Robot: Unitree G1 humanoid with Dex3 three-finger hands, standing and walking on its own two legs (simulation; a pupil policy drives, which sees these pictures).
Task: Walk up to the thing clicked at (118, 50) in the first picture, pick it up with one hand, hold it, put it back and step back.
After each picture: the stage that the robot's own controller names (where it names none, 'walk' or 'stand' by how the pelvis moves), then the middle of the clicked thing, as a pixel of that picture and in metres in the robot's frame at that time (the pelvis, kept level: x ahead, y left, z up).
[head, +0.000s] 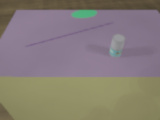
stand; (116, 46) +0.68 -0.17 -0.08
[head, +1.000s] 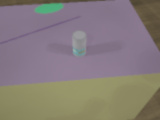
rise first; (79, 44) +0.61 +0.04 -0.05
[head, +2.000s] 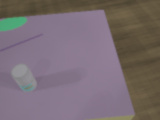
stand; (24, 78) +0.39 +0.28 -0.05
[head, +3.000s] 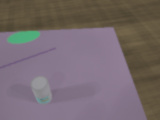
stand; (42, 90) +0.38 +0.19 -0.07
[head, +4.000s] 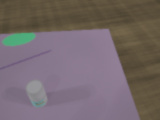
stand; (37, 94) +0.38 +0.20 -0.09
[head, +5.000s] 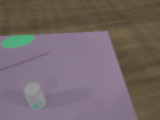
stand; (35, 96) +0.37 +0.21 -0.09
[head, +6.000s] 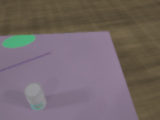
stand; (36, 97) +0.36 +0.21 -0.09
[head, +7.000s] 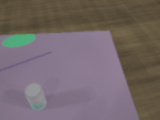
rise first; (36, 97) +0.36 +0.21 -0.09
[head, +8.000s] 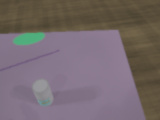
rise first; (43, 93) +0.38 +0.20 -0.08
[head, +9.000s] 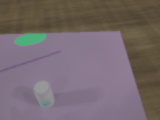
go down; (44, 94) +0.37 +0.20 -0.08
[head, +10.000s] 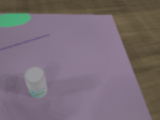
go down; (36, 83) +0.38 +0.17 -0.02
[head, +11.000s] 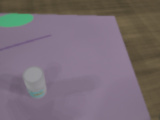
approach; (35, 83) +0.38 +0.18 -0.02
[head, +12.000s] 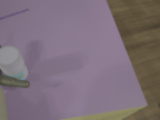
close; (13, 65) +0.40 +0.19 +0.03
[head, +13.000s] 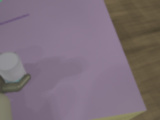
lift; (12, 71) +0.39 +0.20 +0.02
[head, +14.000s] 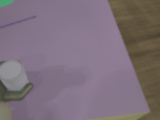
lift; (15, 79) +0.36 +0.20 +0.02
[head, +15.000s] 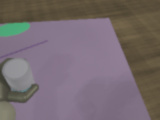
hold; (20, 79) +0.33 +0.19 +0.11
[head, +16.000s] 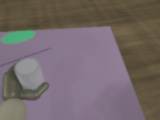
hold; (32, 79) +0.33 +0.17 +0.11
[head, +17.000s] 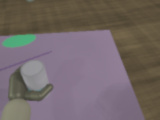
hold; (36, 80) +0.33 +0.16 +0.10
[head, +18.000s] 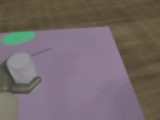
crouch; (24, 73) +0.34 +0.19 +0.11
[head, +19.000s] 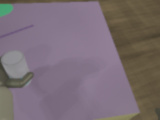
lower; (17, 69) +0.40 +0.20 +0.01
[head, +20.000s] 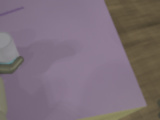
lower; (5, 52) +0.44 +0.20 +0.03
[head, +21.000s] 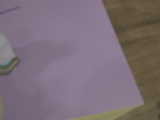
lower; (1, 54) +0.44 +0.21 +0.03
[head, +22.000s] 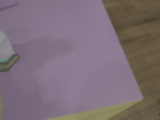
lower; (0, 50) +0.45 +0.21 +0.04
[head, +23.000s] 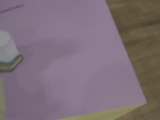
loosen; (5, 51) +0.45 +0.21 +0.04
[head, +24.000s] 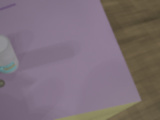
rise; (2, 55) +0.43 +0.20 +0.03
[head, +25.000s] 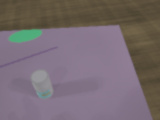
sink last; (42, 84) +0.40 +0.19 -0.03
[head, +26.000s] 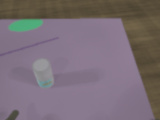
stand; (43, 74) +0.42 +0.19 -0.02
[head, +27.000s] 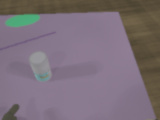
stand; (41, 67) +0.44 +0.20 +0.00
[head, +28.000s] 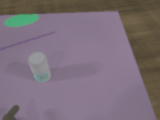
stand; (40, 67) +0.44 +0.20 +0.00
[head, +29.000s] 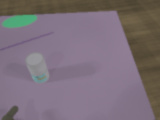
stand; (38, 68) +0.44 +0.20 +0.00
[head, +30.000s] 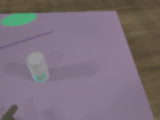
stand; (38, 67) +0.44 +0.19 +0.00
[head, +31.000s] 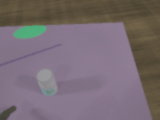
stand; (47, 82) +0.41 +0.18 -0.07
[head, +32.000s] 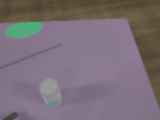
stand; (51, 93) +0.33 +0.15 -0.06
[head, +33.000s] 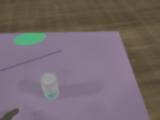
walk; (50, 86) +0.41 +0.16 -0.08
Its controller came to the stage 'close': yes
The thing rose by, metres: 0.19
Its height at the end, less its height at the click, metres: +0.00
